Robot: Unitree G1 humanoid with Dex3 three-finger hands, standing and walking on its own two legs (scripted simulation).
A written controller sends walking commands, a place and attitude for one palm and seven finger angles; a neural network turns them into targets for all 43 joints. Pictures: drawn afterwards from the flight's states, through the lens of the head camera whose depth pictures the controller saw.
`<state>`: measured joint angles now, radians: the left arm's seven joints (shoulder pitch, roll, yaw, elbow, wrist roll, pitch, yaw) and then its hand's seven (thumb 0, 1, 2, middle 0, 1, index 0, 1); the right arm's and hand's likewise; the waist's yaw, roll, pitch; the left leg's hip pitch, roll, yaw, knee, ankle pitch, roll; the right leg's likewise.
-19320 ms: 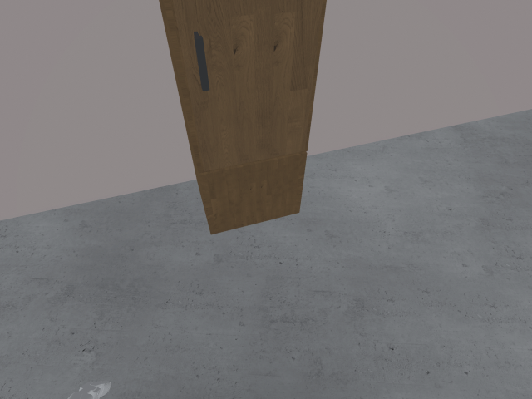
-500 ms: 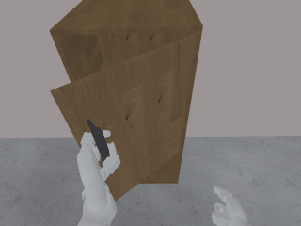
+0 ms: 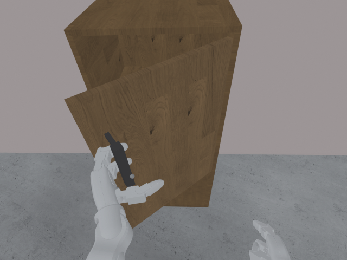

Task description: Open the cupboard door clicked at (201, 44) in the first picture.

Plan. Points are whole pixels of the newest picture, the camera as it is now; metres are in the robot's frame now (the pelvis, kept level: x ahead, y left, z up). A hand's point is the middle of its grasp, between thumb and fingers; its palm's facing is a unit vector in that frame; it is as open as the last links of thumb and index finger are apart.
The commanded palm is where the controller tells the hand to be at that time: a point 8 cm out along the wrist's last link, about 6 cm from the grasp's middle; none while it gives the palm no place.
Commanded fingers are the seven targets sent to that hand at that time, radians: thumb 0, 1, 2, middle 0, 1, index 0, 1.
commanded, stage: open thumb and fingers to let go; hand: left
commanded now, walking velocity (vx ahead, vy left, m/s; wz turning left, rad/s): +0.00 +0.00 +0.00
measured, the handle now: (119, 161) +0.31 +0.14 +0.09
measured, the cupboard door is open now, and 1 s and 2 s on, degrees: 39 41 41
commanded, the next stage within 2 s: slide the hand sideways off the handle in 0.32 s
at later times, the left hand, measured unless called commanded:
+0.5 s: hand (130, 181) +0.26 +0.11 +0.09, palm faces +0.26 -0.97 -0.03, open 15.7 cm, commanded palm +0.22 +0.14 +0.09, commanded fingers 0.00 -0.50 0.30 -0.15 -0.30 -0.15 -0.30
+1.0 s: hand (120, 207) +0.21 +0.12 +0.09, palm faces +0.01 -1.00 -0.04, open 16.3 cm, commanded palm +0.18 +0.18 +0.09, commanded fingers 0.00 -0.50 0.30 -0.15 -0.30 -0.15 -0.30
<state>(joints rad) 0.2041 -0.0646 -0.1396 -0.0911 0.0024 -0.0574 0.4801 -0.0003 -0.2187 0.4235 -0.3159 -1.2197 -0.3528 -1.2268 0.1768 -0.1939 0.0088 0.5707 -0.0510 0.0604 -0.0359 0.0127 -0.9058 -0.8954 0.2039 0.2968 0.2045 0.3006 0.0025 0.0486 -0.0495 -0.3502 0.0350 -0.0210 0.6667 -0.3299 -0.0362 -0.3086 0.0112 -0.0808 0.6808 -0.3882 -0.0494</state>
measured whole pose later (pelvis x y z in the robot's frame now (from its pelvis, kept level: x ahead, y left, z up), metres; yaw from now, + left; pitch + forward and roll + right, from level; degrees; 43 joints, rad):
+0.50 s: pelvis -0.02 +0.03 -0.01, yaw +0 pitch +0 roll -1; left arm 0.14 -0.05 -0.23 -0.09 0.08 0.00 0.44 -0.02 -0.50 0.31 -0.26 -0.46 -0.22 -0.48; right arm 0.16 -0.16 0.04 0.55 -0.04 0.10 0.00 0.01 -0.90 -0.90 0.21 0.30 0.21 0.30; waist 0.01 0.03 -0.04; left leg -0.40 0.01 0.00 0.74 -0.34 0.00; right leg -0.35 -0.02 -0.06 0.73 -0.38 -0.01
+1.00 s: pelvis -0.03 +0.02 -0.01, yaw -1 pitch +0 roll +0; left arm 0.35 0.10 -0.14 -0.23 -0.07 -0.10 0.09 -0.02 -0.50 0.30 -0.15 -0.30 -0.15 -0.30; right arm 0.22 -0.20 0.05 0.48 0.00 -0.02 -0.01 0.01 -0.90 -0.90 0.21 0.30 0.21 0.30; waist 0.01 0.04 -0.04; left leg -0.41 0.02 0.01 0.75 -0.34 -0.01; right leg -0.37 0.00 -0.05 0.75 -0.38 -0.02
